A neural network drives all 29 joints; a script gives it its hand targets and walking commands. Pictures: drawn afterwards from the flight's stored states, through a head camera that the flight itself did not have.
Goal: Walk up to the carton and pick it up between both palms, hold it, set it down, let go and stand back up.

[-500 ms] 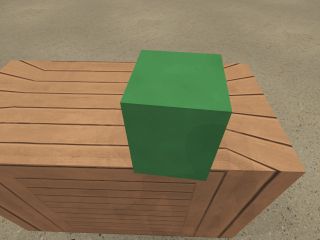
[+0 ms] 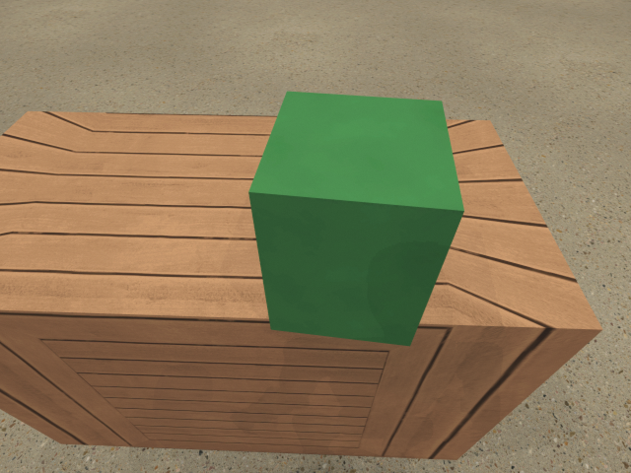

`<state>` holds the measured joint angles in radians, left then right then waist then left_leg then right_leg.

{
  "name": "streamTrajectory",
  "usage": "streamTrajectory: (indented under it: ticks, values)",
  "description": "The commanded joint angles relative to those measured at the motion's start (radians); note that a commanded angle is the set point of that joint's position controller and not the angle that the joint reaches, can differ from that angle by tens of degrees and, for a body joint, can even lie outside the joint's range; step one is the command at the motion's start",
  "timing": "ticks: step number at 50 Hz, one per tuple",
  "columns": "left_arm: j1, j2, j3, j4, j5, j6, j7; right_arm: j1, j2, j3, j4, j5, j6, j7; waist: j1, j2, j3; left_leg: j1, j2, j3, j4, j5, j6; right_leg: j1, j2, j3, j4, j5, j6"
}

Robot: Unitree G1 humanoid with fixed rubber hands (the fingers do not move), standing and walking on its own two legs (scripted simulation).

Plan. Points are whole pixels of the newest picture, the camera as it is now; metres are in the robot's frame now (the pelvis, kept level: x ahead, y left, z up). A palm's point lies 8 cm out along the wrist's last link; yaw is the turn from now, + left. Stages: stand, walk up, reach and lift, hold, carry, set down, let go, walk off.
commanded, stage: stand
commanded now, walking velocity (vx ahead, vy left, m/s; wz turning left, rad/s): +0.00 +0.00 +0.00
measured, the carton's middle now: (350, 223) +0.40 -0.02 +0.11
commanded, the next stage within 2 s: none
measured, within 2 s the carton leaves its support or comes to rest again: neither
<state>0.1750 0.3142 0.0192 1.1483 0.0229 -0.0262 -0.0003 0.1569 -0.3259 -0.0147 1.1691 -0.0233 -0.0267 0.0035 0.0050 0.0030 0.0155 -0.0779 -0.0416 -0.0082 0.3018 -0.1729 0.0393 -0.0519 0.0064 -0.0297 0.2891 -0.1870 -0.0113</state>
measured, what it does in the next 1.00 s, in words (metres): stands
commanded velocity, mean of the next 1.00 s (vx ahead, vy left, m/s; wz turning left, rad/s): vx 0.00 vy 0.00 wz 0.00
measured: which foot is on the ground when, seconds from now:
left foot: down 0.00-1.00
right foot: down 0.00-1.00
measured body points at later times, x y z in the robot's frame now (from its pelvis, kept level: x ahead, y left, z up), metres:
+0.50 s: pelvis +0.00 +0.01 +0.00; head -0.01 +0.01 +0.45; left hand +0.05 +0.29 -0.14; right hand +0.06 -0.29 -0.13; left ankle +0.00 +0.09 -0.75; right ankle -0.02 -0.11 -0.75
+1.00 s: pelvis +0.00 +0.01 +0.00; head -0.01 +0.02 +0.45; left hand +0.05 +0.30 -0.14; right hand +0.06 -0.28 -0.13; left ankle +0.00 +0.10 -0.75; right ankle -0.02 -0.11 -0.75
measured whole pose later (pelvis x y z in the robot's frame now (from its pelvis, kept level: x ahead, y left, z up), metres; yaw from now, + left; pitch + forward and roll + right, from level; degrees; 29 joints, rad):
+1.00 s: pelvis +0.00 +0.01 +0.00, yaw +1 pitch -3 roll +0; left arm 0.15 0.32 -0.01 1.14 0.02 -0.02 0.00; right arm 0.13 -0.32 -0.01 1.19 -0.02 -0.02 0.00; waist 0.01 -0.02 0.03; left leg -0.08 -0.07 -0.01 0.29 -0.16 0.06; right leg -0.06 -0.02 -0.02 0.30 -0.19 0.01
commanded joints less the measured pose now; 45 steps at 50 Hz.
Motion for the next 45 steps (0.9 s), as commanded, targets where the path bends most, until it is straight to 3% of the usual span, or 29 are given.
streamTrajectory:
  ticks: [1,2,3,5,6,7,10,13,14,15,16,17,18,20,22,23,25,26,28,29,30,33,34,35,39,41,42,44,45]
  values:
    - [-0.072,0.270,0.046,-0.053,-0.005,-0.032,0.014,-0.069,-0.225,-0.037,-0.074,-0.006,-0.017,-0.009,-0.015,-0.063,0.002,-0.023,0.178,-0.143,-0.070,0.131,0.015,-0.050,-0.139,0.125,-0.057,0.078,-0.032]
    - [-0.051,0.224,0.030,-0.062,-0.010,-0.028,0.014,-0.065,-0.227,-0.037,-0.065,0.001,-0.018,-0.015,0.004,0.000,0.039,-0.055,0.169,-0.144,-0.064,0.134,0.020,-0.064,-0.149,0.141,-0.074,0.069,-0.027]
    - [-0.062,0.213,0.039,-0.066,-0.007,-0.026,0.015,-0.074,-0.247,-0.047,-0.058,0.006,-0.023,-0.017,-0.002,0.015,-0.027,-0.047,0.174,-0.148,-0.063,0.131,-0.004,-0.009,-0.148,0.130,-0.054,0.103,-0.021]
    - [-0.034,0.204,0.028,-0.058,-0.010,-0.027,0.011,-0.076,-0.243,-0.041,-0.071,0.001,-0.028,-0.010,0.011,0.030,-0.002,-0.055,0.175,-0.158,-0.053,0.118,0.013,-0.035,-0.144,0.122,-0.053,0.060,-0.027]
    - [-0.031,0.245,0.032,-0.028,-0.014,-0.024,0.017,-0.074,-0.229,-0.037,-0.057,0.006,-0.023,-0.010,-0.015,-0.026,0.066,-0.062,0.173,-0.168,-0.085,0.072,0.022,-0.084,-0.146,0.136,-0.085,0.030,-0.026]
    - [-0.052,0.217,0.030,-0.049,-0.006,-0.023,0.017,-0.082,-0.226,-0.028,-0.067,0.004,-0.017,-0.006,0.000,-0.012,0.040,-0.059,0.169,-0.145,-0.066,0.091,0.008,-0.048,-0.143,0.134,-0.089,0.054,-0.022]
    - [-0.071,0.236,0.033,-0.048,0.000,-0.022,0.020,-0.079,-0.233,-0.036,-0.062,0.001,-0.019,-0.003,-0.016,0.005,-0.012,-0.033,0.161,-0.127,-0.077,0.066,-0.002,-0.041,-0.143,0.123,-0.063,0.029,-0.021]
    - [-0.065,0.243,0.033,-0.063,0.000,-0.025,0.012,-0.092,-0.252,-0.047,-0.068,0.008,-0.028,-0.009,-0.006,-0.019,-0.032,-0.021,0.176,-0.143,-0.060,0.195,-0.015,-0.029,-0.144,0.119,-0.060,0.104,-0.018]
    - [-0.037,0.219,0.029,-0.059,-0.010,-0.019,0.007,-0.081,-0.272,-0.048,-0.057,0.012,-0.023,-0.013,0.022,0.042,0.007,-0.050,0.165,-0.143,-0.051,0.201,-0.012,-0.023,-0.144,0.114,-0.060,0.094,-0.013]
    - [-0.052,0.190,0.014,-0.055,-0.011,-0.025,0.003,-0.028,-0.242,-0.029,-0.049,0.012,-0.015,-0.018,-0.004,0.063,0.023,-0.067,0.167,-0.119,-0.054,0.171,-0.017,-0.023,-0.150,0.125,-0.078,0.087,-0.020]
    - [-0.051,0.220,0.017,-0.043,-0.008,-0.025,0.019,-0.058,-0.273,-0.048,-0.045,0.012,-0.026,-0.014,-0.022,-0.013,0.015,0.001,0.170,-0.168,-0.081,0.134,-0.002,-0.086,-0.143,0.124,-0.072,0.062,-0.028]
    - [-0.074,0.245,0.025,-0.054,-0.014,-0.024,0.015,-0.088,-0.231,-0.028,-0.061,0.004,-0.019,-0.013,0.002,-0.029,-0.004,-0.010,0.179,-0.151,-0.055,0.127,0.006,-0.045,-0.143,0.119,-0.088,0.056,-0.016]
    - [-0.087,0.214,0.026,-0.058,0.004,-0.027,0.024,-0.079,-0.241,-0.045,-0.070,0.010,-0.014,-0.014,-0.024,0.000,0.014,-0.018,0.169,-0.143,-0.069,0.186,0.009,-0.061,-0.133,0.121,-0.069,0.069,-0.012]
    - [-0.072,0.222,0.023,-0.059,-0.010,-0.025,0.018,-0.081,-0.269,-0.044,-0.063,0.015,-0.022,-0.015,-0.014,-0.031,-0.071,0.019,0.189,-0.154,-0.061,0.213,0.003,-0.011,-0.140,0.107,-0.051,0.103,-0.015]
    - [-0.079,0.214,0.016,-0.074,-0.005,-0.027,0.013,-0.079,-0.207,-0.029,-0.057,0.015,-0.029,-0.013,0.011,0.020,-0.046,-0.016,0.164,-0.143,-0.065,0.204,-0.014,-0.017,-0.150,0.121,-0.057,0.117,-0.020]
    - [-0.052,0.251,0.026,-0.059,-0.012,-0.019,0.020,-0.050,-0.241,-0.036,-0.052,-0.003,-0.021,-0.020,0.002,0.071,-0.016,-0.009,0.166,-0.143,-0.077,0.185,-0.022,-0.038,-0.149,0.125,-0.047,0.072,-0.020]
    - [-0.063,0.231,0.021,-0.043,-0.004,-0.014,0.022,-0.067,-0.213,-0.023,-0.051,0.014,-0.026,-0.017,-0.008,-0.002,0.014,-0.010,0.175,-0.152,-0.071,0.206,-0.009,-0.057,-0.150,0.110,-0.069,0.097,-0.020]
    - [-0.074,0.210,0.014,-0.071,-0.009,-0.020,0.022,-0.091,-0.218,-0.026,-0.057,0.009,-0.020,-0.009,0.019,-0.003,-0.020,-0.022,0.165,-0.139,-0.065,0.190,0.000,-0.029,-0.145,0.107,-0.057,0.098,-0.016]
    - [-0.039,0.211,-0.002,-0.046,-0.011,-0.017,0.022,-0.030,-0.251,-0.036,-0.038,0.018,-0.011,-0.019,-0.024,-0.014,-0.040,0.015,0.165,-0.141,-0.074,0.211,-0.004,-0.022,-0.146,0.106,-0.051,0.138,-0.012]
    - [-0.086,0.241,0.014,-0.066,-0.006,-0.019,0.022,-0.067,-0.217,-0.024,-0.043,0.018,-0.017,-0.019,-0.008,-0.068,-0.023,-0.006,0.178,-0.143,-0.067,0.225,-0.004,-0.040,-0.149,0.104,-0.048,0.137,-0.016]
    - [-0.087,0.208,0.020,-0.082,-0.006,-0.025,0.025,-0.073,-0.270,-0.038,-0.062,0.001,-0.021,-0.022,0.007,-0.014,-0.026,0.006,0.164,-0.134,-0.057,0.196,0.004,-0.029,-0.154,0.110,-0.062,0.103,-0.027]
    - [-0.048,0.217,0.011,-0.068,-0.009,-0.016,0.019,-0.092,-0.249,-0.033,-0.052,0.019,-0.015,-0.011,-0.001,-0.004,0.008,-0.015,0.165,-0.147,-0.071,0.217,-0.006,-0.038,-0.156,0.110,-0.060,0.151,-0.028]
    - [-0.006,0.219,0.021,-0.060,-0.021,-0.024,0.017,-0.036,-0.269,-0.036,-0.035,0.020,-0.014,-0.012,0.025,0.003,-0.073,-0.008,0.159,-0.135,-0.043,0.210,-0.005,0.019,-0.155,0.113,-0.060,0.150,-0.016]
    - [-0.076,0.263,0.023,-0.066,-0.012,-0.025,0.019,-0.059,-0.244,-0.044,-0.042,0.020,-0.014,-0.013,-0.011,-0.059,-0.018,-0.003,0.164,-0.150,-0.070,0.219,-0.005,-0.045,-0.143,0.111,-0.034,0.131,-0.019]
    - [-0.064,0.221,0.011,-0.089,-0.003,-0.030,0.019,-0.056,-0.218,-0.033,-0.052,0.010,-0.022,-0.017,0.003,0.025,-0.055,0.046,0.163,-0.131,-0.041,0.260,-0.006,-0.038,-0.157,0.130,-0.050,0.155,-0.028]
    - [-0.075,0.239,0.014,-0.069,-0.007,-0.019,0.018,-0.075,-0.208,-0.035,-0.038,0.012,-0.013,-0.022,0.002,-0.077,-0.010,0.008,0.188,-0.150,-0.066,0.266,-0.002,-0.052,-0.144,0.096,-0.033,0.127,-0.013]
    - [-0.048,0.210,0.010,-0.063,-0.014,-0.019,0.015,-0.066,-0.248,-0.038,-0.042,0.005,-0.020,-0.018,0.015,-0.046,0.064,-0.048,0.181,-0.163,-0.052,0.249,-0.008,-0.063,-0.139,0.109,-0.065,0.110,-0.008]
    - [-0.044,0.222,0.013,-0.065,-0.010,-0.014,0.023,-0.033,-0.237,-0.037,-0.046,0.019,-0.021,-0.020,-0.017,-0.009,-0.021,-0.026,0.165,-0.154,-0.060,0.204,0.007,-0.012,-0.161,0.110,-0.039,0.102,-0.030]
    - [-0.092,0.205,0.008,-0.071,-0.015,-0.013,0.011,-0.076,-0.288,-0.048,-0.048,0.000,-0.016,-0.023,0.005,0.060,0.024,-0.063,0.173,-0.143,-0.089,0.170,-0.019,-0.047,-0.138,0.101,-0.026,0.053,-0.017]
